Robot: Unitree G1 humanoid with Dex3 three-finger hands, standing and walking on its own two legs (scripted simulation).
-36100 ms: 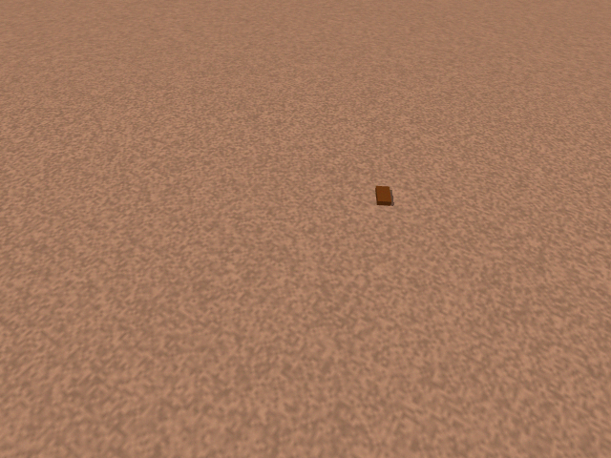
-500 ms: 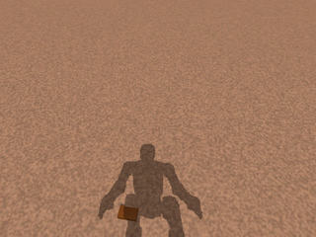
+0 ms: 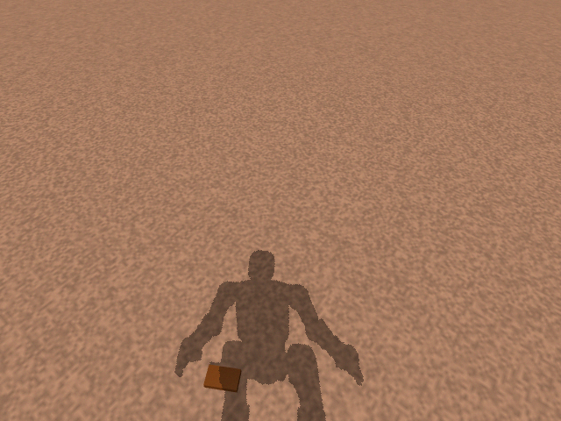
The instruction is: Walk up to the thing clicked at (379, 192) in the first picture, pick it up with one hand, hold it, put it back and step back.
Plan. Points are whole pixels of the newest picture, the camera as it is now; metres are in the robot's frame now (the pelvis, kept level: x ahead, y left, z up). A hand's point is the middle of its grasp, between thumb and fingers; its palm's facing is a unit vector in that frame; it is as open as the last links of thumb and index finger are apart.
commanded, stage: stand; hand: left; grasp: from above
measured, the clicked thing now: (222, 378) +0.41 +0.21 -0.77
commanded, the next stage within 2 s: step back in 1.24 s
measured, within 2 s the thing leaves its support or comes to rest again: neither
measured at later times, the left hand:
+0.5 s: hand out of the picture +0.08 +0.24 -0.15, palm faces +0.03 -0.94 -0.34, open 7.3 cm
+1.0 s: hand out of the picture +0.07 +0.24 -0.16, palm faces +0.01 -0.94 -0.33, open 7.3 cm
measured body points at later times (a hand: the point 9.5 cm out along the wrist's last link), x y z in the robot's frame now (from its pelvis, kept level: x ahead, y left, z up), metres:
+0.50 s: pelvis +0.00 -0.01 +0.00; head +0.01 -0.01 +0.45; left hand +0.08 +0.29 -0.13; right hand +0.07 -0.30 -0.14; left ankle +0.00 +0.14 -0.75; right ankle -0.01 -0.13 -0.75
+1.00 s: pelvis +0.00 -0.01 +0.00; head +0.01 -0.01 +0.45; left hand +0.07 +0.29 -0.13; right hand +0.07 -0.30 -0.14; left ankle +0.00 +0.14 -0.75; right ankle -0.01 -0.13 -0.75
